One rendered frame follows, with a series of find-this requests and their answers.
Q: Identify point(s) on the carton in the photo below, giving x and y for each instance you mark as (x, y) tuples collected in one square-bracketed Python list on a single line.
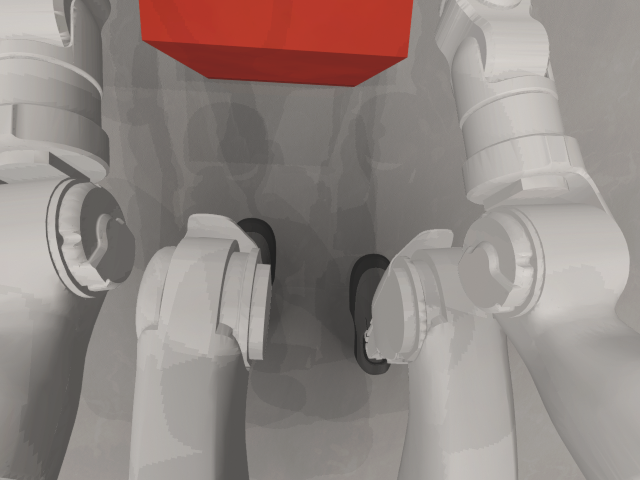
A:
[(317, 42)]

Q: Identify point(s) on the right robot shin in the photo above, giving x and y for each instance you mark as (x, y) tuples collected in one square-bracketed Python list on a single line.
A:
[(378, 345)]

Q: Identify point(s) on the right robot upper arm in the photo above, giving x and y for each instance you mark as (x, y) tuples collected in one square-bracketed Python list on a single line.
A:
[(551, 275)]

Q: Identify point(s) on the left robot shin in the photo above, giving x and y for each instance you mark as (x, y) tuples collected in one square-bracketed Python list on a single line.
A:
[(153, 281)]

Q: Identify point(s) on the left robot upper arm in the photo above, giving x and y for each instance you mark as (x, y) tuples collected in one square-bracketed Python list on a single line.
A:
[(64, 244)]

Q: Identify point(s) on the robot shin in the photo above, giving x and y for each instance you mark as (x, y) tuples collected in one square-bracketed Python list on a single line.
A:
[(153, 281), (378, 345)]

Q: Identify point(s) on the robot left forearm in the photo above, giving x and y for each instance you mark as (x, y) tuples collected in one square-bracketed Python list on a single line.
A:
[(51, 88)]

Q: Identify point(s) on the robot right forearm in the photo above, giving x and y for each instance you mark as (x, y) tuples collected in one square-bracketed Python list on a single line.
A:
[(507, 105)]

